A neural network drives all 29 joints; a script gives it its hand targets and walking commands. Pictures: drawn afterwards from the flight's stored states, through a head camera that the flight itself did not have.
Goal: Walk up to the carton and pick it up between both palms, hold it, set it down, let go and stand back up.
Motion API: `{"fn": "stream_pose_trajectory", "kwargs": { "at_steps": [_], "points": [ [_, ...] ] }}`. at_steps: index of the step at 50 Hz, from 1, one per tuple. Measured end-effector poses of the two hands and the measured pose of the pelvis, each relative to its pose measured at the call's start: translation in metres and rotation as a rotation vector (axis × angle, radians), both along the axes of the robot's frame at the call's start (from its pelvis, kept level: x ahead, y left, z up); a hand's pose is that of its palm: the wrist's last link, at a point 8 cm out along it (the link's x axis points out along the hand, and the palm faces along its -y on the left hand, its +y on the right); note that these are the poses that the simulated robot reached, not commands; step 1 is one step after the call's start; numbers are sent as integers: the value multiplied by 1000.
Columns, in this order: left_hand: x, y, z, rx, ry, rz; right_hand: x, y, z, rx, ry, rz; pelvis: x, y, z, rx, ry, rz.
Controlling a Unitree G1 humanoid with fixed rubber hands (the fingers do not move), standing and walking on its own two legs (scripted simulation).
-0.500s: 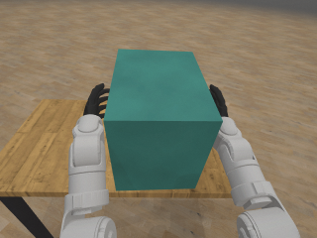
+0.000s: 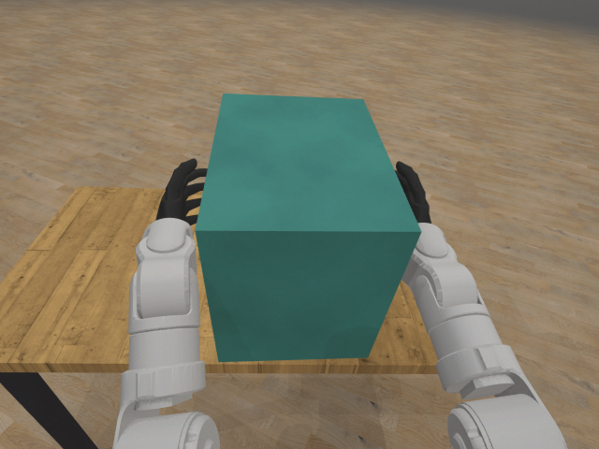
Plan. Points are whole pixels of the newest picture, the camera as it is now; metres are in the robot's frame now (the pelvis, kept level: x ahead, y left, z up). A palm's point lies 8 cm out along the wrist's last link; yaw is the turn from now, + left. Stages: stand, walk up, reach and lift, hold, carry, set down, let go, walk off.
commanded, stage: hold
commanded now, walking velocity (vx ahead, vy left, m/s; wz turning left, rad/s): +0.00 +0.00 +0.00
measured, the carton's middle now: (294, 224) +0.40 +0.00 +0.14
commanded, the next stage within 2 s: set down in 0.16 s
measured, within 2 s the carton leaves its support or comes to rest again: neither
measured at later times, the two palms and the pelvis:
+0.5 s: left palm (177, 205) +0.37 +0.15 +0.20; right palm (413, 212) +0.37 -0.15 +0.19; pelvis +0.01 +0.00 +0.00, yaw +0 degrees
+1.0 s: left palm (193, 223) +0.40 +0.14 +0.15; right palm (404, 233) +0.38 -0.16 +0.14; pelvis +0.02 +0.00 +0.00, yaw +0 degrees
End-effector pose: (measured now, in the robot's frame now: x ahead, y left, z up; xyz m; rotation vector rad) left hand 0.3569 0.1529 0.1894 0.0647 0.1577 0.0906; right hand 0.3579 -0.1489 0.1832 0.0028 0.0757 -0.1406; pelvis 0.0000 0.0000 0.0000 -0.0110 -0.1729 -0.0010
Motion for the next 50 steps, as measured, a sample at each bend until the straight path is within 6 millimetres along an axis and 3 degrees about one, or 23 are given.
{"fn": "stream_pose_trajectory", "kwargs": {
  "at_steps": [13, 24, 35, 50],
  "points": [
    [3, 0, 2, 7, 0, -1, 4, 0, 2, 0, -1, 1, 0, 0, 0, 0, 4, 2],
    [13, -2, 16, 21, -108, -21, 8, -2, 13, -23, -114, -20, 5, -1, 1, 7, -8, 1],
    [21, 3, -23, 28, -61, -31, 13, 3, -33, -38, -77, -23, 12, 0, 0, 4, 0, 7],
    [43, -10, -40, 24, -46, -57, 26, -9, -42, -54, -68, -56, 21, 1, 1, 1, 33, 3]
  ]
}}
